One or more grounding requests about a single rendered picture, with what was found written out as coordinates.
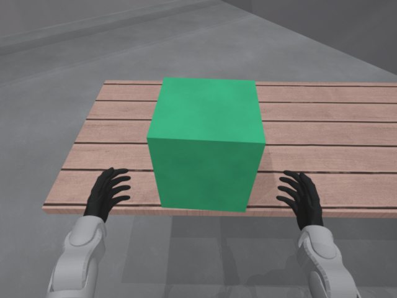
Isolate left robot hand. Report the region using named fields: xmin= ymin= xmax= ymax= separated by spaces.
xmin=83 ymin=167 xmax=131 ymax=223

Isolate right robot hand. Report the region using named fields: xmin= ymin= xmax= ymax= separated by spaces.
xmin=276 ymin=170 xmax=324 ymax=230

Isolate robot left forearm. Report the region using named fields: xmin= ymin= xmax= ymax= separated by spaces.
xmin=45 ymin=215 xmax=107 ymax=298

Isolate table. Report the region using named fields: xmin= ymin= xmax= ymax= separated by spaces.
xmin=42 ymin=80 xmax=397 ymax=218

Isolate robot right forearm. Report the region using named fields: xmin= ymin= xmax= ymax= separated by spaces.
xmin=297 ymin=225 xmax=361 ymax=298

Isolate carton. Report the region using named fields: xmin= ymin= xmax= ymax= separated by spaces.
xmin=146 ymin=77 xmax=266 ymax=212

